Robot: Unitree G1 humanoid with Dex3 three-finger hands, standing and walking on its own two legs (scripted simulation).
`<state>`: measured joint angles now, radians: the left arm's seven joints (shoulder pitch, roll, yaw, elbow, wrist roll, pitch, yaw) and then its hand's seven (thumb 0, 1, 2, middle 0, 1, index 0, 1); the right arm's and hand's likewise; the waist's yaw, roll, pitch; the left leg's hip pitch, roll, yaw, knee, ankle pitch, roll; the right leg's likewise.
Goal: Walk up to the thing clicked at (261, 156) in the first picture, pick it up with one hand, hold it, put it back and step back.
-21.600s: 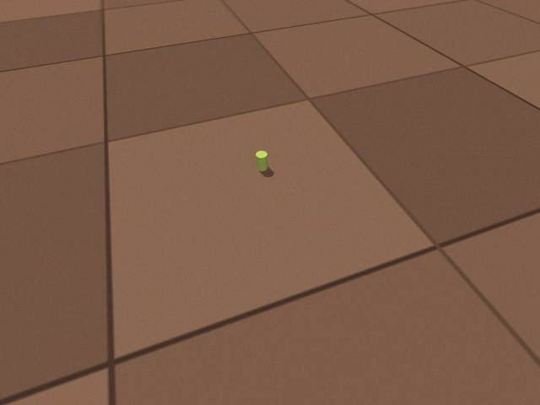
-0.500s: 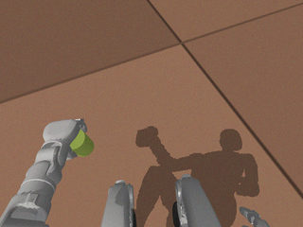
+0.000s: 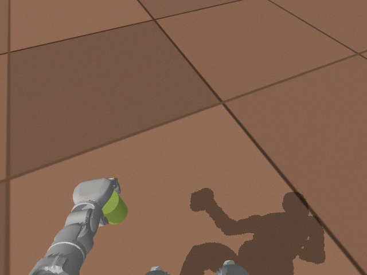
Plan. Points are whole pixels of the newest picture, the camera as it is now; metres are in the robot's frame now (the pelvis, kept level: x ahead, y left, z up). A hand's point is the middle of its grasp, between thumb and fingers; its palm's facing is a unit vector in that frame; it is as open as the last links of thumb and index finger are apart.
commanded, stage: lift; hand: left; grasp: from above
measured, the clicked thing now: (111, 207) +0.34 +0.21 -0.13
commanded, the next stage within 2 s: hold in 0.18 s
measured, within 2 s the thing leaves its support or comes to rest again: neither
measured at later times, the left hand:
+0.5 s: hand (94, 195) +0.33 +0.22 -0.02, palm faces -0.45 -0.07 -0.89, open 9.4 cm
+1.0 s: hand (92, 189) +0.34 +0.21 +0.01, palm faces -0.45 -0.06 -0.89, open 9.4 cm
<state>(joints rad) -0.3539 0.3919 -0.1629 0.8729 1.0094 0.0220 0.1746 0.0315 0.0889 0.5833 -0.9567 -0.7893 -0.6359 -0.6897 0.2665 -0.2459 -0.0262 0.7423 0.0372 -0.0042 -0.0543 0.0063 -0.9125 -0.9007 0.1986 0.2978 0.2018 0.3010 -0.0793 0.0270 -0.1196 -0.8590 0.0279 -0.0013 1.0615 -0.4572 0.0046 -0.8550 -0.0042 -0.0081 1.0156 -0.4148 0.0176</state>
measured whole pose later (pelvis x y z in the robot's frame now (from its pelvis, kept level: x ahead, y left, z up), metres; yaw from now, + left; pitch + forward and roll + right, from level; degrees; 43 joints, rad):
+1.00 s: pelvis +0.03 -0.01 +0.06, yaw -1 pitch +5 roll +0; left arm -0.27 0.39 -0.20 0.72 1.00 0.02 0.03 0.04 0.09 0.58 -0.91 -0.78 -0.64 -0.68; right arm 0.24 -0.26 -0.04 0.69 0.06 0.05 -0.04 0.01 -0.91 -0.90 0.20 0.30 0.20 0.30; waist -0.02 0.04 -0.05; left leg -0.38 0.02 0.03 0.61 -0.31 0.00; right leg -0.40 -0.01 0.02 0.61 -0.28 0.01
